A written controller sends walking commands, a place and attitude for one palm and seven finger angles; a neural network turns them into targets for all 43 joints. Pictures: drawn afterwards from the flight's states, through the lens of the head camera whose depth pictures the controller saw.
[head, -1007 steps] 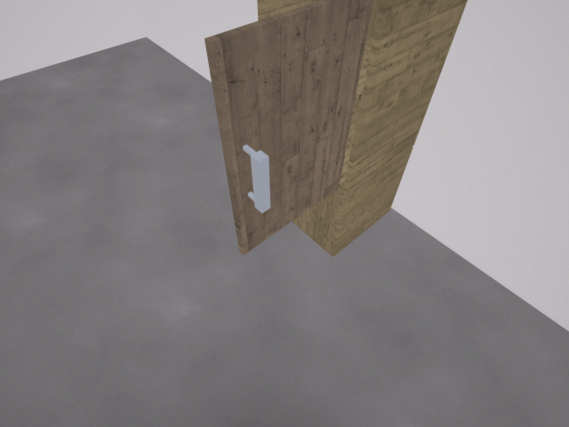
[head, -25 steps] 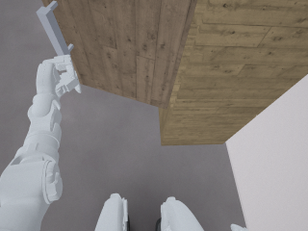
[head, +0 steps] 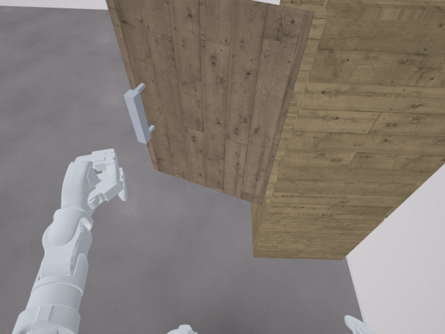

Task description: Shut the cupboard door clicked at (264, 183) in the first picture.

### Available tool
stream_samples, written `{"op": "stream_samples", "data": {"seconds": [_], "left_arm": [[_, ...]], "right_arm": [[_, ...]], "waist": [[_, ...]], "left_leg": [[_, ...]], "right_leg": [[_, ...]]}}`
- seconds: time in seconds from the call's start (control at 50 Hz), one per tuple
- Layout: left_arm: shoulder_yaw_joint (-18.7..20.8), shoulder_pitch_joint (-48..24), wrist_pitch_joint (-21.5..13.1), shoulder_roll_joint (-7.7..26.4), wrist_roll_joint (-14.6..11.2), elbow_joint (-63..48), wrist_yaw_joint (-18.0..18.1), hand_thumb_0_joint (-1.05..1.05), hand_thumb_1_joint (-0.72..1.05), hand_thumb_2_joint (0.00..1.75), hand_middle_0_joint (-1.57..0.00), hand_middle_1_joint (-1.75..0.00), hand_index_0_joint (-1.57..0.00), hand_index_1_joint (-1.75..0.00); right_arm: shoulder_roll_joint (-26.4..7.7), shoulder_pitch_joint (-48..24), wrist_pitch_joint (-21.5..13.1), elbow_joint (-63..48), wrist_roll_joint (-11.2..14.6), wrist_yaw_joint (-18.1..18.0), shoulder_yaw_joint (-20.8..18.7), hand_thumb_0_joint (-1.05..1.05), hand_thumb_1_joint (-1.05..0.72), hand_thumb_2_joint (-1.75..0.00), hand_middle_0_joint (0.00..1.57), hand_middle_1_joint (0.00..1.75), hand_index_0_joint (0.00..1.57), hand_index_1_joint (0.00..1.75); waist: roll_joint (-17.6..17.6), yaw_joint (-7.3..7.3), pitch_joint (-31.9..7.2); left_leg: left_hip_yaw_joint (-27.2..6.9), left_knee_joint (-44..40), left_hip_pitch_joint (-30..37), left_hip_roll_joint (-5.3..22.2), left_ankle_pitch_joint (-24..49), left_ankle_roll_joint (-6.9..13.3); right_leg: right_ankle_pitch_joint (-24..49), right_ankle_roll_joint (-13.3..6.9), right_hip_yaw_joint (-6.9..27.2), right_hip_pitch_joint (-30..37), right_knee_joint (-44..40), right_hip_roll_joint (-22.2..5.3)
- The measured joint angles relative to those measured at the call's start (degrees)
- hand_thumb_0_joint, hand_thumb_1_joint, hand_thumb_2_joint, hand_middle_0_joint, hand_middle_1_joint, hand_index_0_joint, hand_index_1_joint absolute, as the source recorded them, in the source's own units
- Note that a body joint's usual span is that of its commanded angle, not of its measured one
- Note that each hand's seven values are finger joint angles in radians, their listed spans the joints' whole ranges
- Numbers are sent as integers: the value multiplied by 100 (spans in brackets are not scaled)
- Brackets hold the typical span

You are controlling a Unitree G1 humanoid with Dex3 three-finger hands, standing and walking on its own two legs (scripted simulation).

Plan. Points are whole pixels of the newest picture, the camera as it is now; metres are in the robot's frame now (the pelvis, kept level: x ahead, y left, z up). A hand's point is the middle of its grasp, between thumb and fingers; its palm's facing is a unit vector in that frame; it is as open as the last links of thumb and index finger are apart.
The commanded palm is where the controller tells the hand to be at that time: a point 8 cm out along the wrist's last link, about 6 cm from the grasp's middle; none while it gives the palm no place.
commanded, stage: draw the hand back to the body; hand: left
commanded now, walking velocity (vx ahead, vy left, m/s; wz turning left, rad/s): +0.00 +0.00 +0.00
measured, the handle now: (143, 113) +0.64 +0.22 -0.01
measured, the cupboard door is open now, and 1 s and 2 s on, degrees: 70 70 70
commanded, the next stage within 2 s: step back with the hand held close in 1.10 s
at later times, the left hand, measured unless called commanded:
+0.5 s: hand (40, 215) +0.25 +0.24 +0.16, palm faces +0.37 -0.87 -0.33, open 4.4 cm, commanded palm +0.20 +0.28 +0.19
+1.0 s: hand (3, 243) +0.20 +0.24 +0.20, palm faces +0.47 -0.78 -0.40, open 7.3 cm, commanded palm +0.15 +0.27 +0.22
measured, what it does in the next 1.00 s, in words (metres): stands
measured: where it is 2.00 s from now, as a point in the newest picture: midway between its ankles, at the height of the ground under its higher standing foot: outside the picture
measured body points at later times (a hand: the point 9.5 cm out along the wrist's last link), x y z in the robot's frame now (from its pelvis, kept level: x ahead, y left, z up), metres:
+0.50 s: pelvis +0.02 -0.01 +0.05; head +0.00 -0.03 +0.50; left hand +0.23 +0.29 +0.18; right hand +0.23 -0.20 -0.03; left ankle +0.03 +0.09 -0.69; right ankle -0.01 -0.11 -0.69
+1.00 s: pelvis +0.02 -0.03 +0.05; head -0.01 -0.07 +0.50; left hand +0.17 +0.28 +0.22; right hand +0.22 -0.25 -0.04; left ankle +0.03 +0.09 -0.69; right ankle -0.01 -0.12 -0.69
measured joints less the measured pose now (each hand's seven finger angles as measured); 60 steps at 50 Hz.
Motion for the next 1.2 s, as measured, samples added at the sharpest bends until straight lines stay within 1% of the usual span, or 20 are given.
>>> {"op": "stream_samples", "data": {"seconds": [0.04, 0.06, 0.1, 0.12, 0.18, 0.26, 0.36, 0.48, 0.6, 0.78, 0.82, 0.9, 0.98, 1.06, 1.2], "left_arm": [[-69, 286, 146, -54, -59, -344, -47, 2, 90, 90, -127, -147, -128, -147], [-128, 440, 252, -62, 97, -555, 86, 1, 90, 90, -126, -146, -127, -146], [-291, 794, 544, -55, 436, -1029, 526, 1, 90, 90, -123, -142, -124, -142], [-375, 966, 691, -57, 565, -1246, 743, 1, 90, 90, -122, -141, -122, -140], [-533, 1372, 1065, -66, 811, -1742, 1237, 2, 90, 90, -115, -134, -116, -134], [-532, 1678, 1400, -44, 952, -2161, 1593, 2, 90, 90, -106, -123, -106, -123], [-384, 2038, 1626, -6, 1007, -2720, 1763, 2, 90, 90, -93, -109, -93, -109], [-96, 2630, 1695, 54, 1010, -3392, 1764, 1, 90, 90, -77, -91, -77, -91], [244, 3311, 1698, 151, 1007, -4134, 1773, 2, 90, 90, -60, -73, -61, -73], [807, 4191, 1474, 353, 960, -5038, 1810, 1, 89, 90, -36, -47, -37, -47], [834, 4208, 1427, 325, 963, -5024, 1824, 1, 89, 90, -32, -42, -32, -42], [761, 4055, 1438, 211, 974, -4843, 1831, 1, 89, 90, -26, -36, -26, -36], [665, 4012, 1455, 141, 978, -4802, 1821, 1, 89, 90, -23, -33, -23, -32], [627, 4036, 1438, 164, 975, -4876, 1802, 1, 89, 90, -22, -31, -22, -31], [717, 4050, 1389, 251, 951, -4897, 1772, 1, 89, 90, -21, -30, -21, -30]], "right_arm": [[-26, -138, -76, -76, 15, -20, 1, 1, -91, -90, 20, 30, 20, 30], [-16, -223, -75, -105, 8, -48, -2, 1, -91, -90, 20, 30, 20, 30], [31, -412, -9, -150, -11, -147, 7, 1, -91, -90, 20, 30, 20, 30], [57, -497, 22, -174, -18, -198, 20, 1, -91, -90, 20, 30, 20, 30], [138, -720, 86, -220, -34, -327, 101, 1, -91, -90, 20, 30, 20, 30], [228, -921, 86, -229, -57, -408, 233, 1, -91, -90, 20, 30, 20, 30], [288, -1011, 3, -188, -115, -367, 354, 1, -91, -90, 20, 30, 20, 30], [310, -938, -33, -74, -186, -278, 385, 1, -90, -90, 20, 30, 20, 30], [248, -768, -89, 86, -229, -228, 283, 1, -90, -90, 20, 30, 20, 30], [151, -635, -233, 247, -236, -238, 70, 1, -90, -90, 20, 30, 20, 30], [125, -648, -263, 261, -230, -250, 36, 1, -91, -90, 20, 30, 20, 30], [107, -698, -300, 293, -235, -290, 11, 1, -91, -90, 20, 30, 20, 30], [147, -741, -358, 305, -247, -313, 29, 1, -91, -90, 20, 30, 20, 30], [199, -769, -407, 288, -254, -320, 52, 1, -91, -90, 20, 30, 20, 30], [235, -779, -397, 272, -257, -309, 61, 1, -90, -90, 20, 30, 20, 30]], "waist": [[9, 70, 20], [0, 115, 41], [-7, 191, 98], [0, 225, 130], [7, 332, 235], [8, 470, 394], [49, 585, 555], [104, 635, 661], [173, 643, 694], [243, 669, 635], [266, 687, 654], [267, 718, 693], [231, 711, 690], [203, 687, 686], [202, 662, 690]], "left_leg": [[9, -126, 206, -33, 36, 11], [26, -211, 333, -48, 61, 16], [56, -461, 651, -78, 144, 31], [61, -607, 821, -94, 198, 34], [58, -1070, 1334, -142, 377, 27], [19, -1640, 1949, -189, 610, 11], [-11, -2221, 2563, -227, 840, -9], [-1, -2667, 3014, -236, 1000, -38], [-1, -2811, 3214, -208, 1024, -78], [-26, -2763, 3274, -144, 970, -146], [-41, -2753, 3277, -137, 973, -157], [-71, -2770, 3272, -135, 1015, -176], [-73, -2781, 3283, -107, 1031, -204], [-64, -2787, 3311, -71, 1027, -230], [-47, -2825, 3337, -46, 1043, -246]], "right_leg": [[28, 14, 10, 201, -112, -30], [46, 19, 28, 316, -178, -45], [121, 45, 62, 611, -396, -72], [173, 53, 70, 777, -534, -84], [341, 45, 75, 1282, -980, -120], [566, 36, 48, 1908, -1554, -149], [790, 25, 32, 2522, -2131, -172], [933, 3, 53, 2943, -2532, -172], [961, -32, 60, 3137, -2676, -141], [911, -97, 41, 3207, -2648, -75], [908, -108, 26, 3211, -2634, -67], [904, -133, -5, 3187, -2592, -63], [912, -164, -6, 3188, -2588, -35], [931, -189, 7, 3219, -2618, 0], [964, -202, 27, 3244, -2672, 25]]}}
